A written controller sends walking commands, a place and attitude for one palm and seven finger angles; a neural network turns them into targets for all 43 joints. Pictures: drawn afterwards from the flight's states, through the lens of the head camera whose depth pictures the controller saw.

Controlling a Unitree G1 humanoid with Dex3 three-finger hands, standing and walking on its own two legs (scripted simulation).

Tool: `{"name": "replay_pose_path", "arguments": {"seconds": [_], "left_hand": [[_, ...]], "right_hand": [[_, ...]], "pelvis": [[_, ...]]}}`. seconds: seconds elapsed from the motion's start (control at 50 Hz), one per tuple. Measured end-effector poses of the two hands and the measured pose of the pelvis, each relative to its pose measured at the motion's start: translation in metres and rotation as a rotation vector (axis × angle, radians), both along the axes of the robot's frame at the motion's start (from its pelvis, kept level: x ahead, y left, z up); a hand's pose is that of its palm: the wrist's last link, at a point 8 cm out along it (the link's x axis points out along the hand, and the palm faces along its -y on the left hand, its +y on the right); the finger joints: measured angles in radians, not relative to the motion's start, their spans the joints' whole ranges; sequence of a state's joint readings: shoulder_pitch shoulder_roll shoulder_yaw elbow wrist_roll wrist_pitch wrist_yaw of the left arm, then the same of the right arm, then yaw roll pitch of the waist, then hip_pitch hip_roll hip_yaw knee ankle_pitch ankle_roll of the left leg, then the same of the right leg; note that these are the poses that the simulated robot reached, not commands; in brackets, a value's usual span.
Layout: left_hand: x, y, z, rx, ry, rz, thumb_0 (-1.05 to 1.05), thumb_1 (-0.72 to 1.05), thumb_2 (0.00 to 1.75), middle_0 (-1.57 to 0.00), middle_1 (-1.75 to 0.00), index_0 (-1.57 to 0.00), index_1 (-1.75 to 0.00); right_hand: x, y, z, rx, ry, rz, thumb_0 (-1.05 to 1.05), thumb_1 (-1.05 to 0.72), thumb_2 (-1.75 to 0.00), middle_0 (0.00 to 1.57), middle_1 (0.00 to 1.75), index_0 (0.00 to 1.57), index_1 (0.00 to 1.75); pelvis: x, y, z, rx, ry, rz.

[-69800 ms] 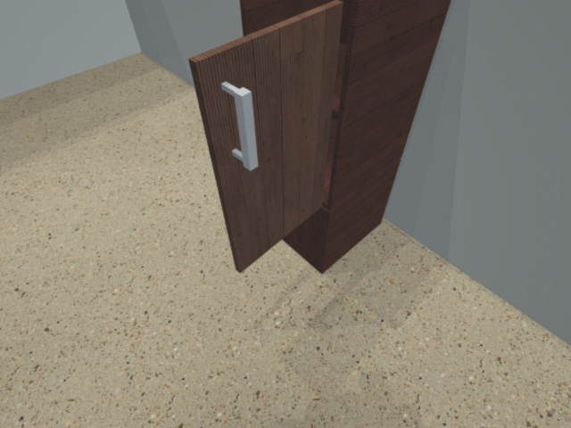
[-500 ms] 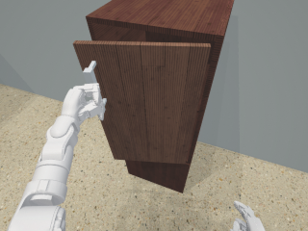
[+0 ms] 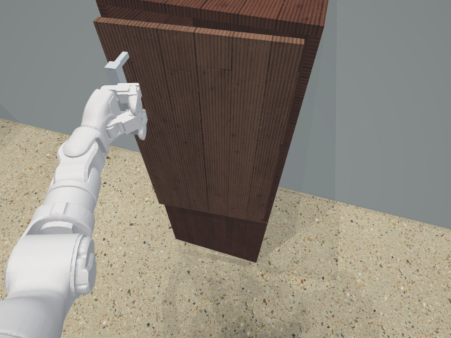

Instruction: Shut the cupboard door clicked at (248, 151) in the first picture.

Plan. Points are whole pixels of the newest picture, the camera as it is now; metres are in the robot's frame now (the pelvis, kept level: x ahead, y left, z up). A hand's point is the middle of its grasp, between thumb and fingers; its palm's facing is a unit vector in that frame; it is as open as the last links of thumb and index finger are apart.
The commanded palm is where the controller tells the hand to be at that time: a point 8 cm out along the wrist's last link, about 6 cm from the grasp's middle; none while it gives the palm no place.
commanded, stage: push the door shut along its arc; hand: left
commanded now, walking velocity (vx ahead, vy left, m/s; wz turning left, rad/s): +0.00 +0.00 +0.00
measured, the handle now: (129, 95) +0.53 +0.17 +0.14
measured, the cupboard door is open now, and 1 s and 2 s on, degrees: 5 0 0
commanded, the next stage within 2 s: pull the fist back off the door in 0.42 s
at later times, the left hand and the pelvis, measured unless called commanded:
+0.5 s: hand (148, 110) +0.48 +0.13 +0.15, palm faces -0.28 -0.96 -0.03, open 3.2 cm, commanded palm +0.52 +0.15 +0.14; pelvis -0.01 +0.01 -0.01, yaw +1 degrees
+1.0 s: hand (172, 101) +0.51 +0.09 +0.14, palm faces -0.02 -1.00 +0.01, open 3.1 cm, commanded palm +0.46 +0.15 +0.14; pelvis +0.00 +0.00 -0.01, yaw -3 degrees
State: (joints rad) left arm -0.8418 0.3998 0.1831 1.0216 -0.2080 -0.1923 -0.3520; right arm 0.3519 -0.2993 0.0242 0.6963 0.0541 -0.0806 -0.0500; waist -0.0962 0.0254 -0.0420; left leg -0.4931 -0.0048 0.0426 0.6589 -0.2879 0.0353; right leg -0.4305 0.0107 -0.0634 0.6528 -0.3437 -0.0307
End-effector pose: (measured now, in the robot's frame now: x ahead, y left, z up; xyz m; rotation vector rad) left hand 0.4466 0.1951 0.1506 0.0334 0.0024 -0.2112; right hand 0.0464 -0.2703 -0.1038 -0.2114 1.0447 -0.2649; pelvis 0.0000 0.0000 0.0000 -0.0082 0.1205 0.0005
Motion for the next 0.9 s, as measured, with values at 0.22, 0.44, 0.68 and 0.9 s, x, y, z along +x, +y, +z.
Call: {"name": "replay_pose_path", "arguments": {"seconds": [0.22,0.44,0.68,0.9], "left_hand": [[0.030,-0.012,-0.003,-0.008,0.015,-0.039,0.02,0.90,0.90,-1.30,-1.50,-1.30,-1.50],[0.030,-0.010,-0.003,-0.002,0.012,-0.071,0.02,0.90,0.90,-1.32,-1.50,-1.33,-1.50],[0.027,-0.027,-0.006,-0.098,0.003,0.224,0.02,0.90,0.90,-1.32,-1.50,-1.37,-1.50],[0.040,-0.059,-0.013,-0.057,0.050,0.168,0.02,0.90,0.90,-1.31,-1.50,-1.31,-1.50]], "right_hand": [[-0.019,0.007,-0.004,-0.012,0.055,-0.017,0.01,-0.91,-0.90,0.20,0.30,0.20,0.30],[-0.034,0.010,-0.011,-0.022,0.111,0.015,0.00,-0.90,-0.90,0.20,0.30,0.20,0.30],[-0.042,0.012,-0.011,-0.013,0.083,0.053,0.00,-0.91,-0.90,0.20,0.30,0.20,0.30],[-0.068,0.018,-0.015,0.052,0.083,-0.037,0.00,-0.91,-0.90,0.20,0.30,0.20,0.30]], "pelvis": [[0.000,0.008,-0.005,-0.007,0.050,0.002],[-0.009,0.010,-0.012,-0.019,0.083,0.026],[-0.022,0.009,-0.016,-0.022,0.105,0.029],[-0.018,0.002,-0.013,-0.007,0.094,-0.019]]}}
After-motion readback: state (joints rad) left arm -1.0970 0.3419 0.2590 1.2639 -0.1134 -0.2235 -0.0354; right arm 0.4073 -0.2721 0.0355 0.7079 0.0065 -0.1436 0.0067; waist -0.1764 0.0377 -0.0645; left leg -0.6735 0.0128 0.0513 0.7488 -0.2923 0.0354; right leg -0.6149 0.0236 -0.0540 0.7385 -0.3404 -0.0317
